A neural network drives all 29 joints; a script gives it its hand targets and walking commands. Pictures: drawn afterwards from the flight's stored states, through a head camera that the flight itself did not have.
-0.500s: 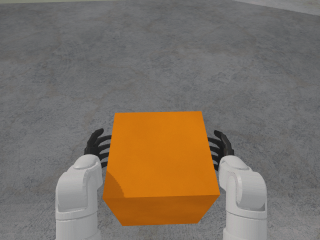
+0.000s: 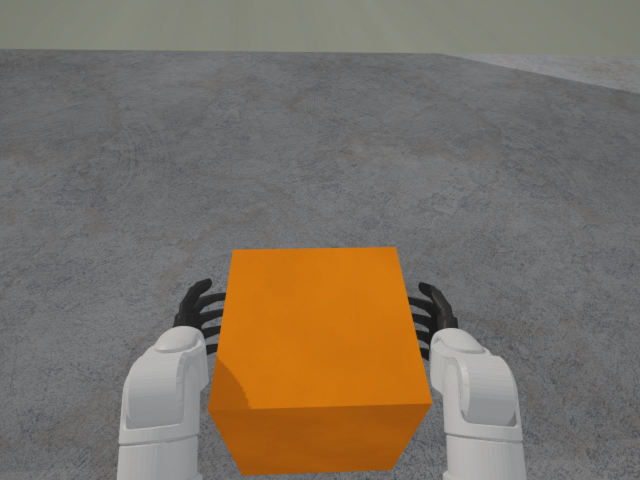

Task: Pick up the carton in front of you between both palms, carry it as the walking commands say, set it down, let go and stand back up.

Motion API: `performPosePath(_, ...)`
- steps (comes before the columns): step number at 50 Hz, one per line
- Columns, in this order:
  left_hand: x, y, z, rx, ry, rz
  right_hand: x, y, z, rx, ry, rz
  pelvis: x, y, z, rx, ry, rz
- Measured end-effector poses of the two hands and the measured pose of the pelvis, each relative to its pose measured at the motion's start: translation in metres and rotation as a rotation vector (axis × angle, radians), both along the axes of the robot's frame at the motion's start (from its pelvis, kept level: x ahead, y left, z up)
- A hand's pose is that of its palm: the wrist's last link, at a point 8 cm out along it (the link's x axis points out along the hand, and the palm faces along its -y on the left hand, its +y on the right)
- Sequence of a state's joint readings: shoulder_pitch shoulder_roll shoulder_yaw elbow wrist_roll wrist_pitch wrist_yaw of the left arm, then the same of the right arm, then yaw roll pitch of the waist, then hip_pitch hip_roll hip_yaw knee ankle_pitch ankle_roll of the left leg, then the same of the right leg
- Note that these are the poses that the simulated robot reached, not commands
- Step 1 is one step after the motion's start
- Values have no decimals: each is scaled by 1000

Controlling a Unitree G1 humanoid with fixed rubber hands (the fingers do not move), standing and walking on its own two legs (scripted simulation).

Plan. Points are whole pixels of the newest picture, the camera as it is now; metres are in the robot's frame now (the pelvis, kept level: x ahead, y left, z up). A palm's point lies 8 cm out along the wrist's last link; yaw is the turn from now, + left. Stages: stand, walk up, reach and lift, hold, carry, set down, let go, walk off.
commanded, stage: carry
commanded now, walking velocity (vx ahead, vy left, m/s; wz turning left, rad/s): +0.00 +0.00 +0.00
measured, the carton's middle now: (316, 365) +0.27 +0.00 -0.01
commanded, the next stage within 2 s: hold in 1.44 s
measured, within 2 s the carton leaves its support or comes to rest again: neither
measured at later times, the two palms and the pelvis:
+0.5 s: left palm (193, 363) +0.25 +0.15 +0.04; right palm (439, 365) +0.25 -0.15 +0.04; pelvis -0.04 +0.00 +0.00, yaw +0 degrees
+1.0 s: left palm (184, 378) +0.23 +0.15 +0.05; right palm (441, 380) +0.23 -0.14 +0.04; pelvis -0.06 +0.00 +0.00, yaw +0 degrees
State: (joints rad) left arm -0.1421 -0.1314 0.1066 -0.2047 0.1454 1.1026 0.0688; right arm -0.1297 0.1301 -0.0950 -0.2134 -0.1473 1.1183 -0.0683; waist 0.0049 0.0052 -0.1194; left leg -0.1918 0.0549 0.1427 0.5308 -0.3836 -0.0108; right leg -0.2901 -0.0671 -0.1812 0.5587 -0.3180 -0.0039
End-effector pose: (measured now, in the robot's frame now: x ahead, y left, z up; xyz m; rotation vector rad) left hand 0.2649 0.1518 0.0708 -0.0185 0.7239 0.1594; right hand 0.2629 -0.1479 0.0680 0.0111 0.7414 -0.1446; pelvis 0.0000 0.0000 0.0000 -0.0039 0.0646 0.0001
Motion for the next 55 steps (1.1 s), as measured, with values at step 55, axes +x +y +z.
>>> performPosePath(55,-37,4,-25,53,-69,-39,-38,5,-25,-51,-69,36,-61,5,3,3,-34,0)
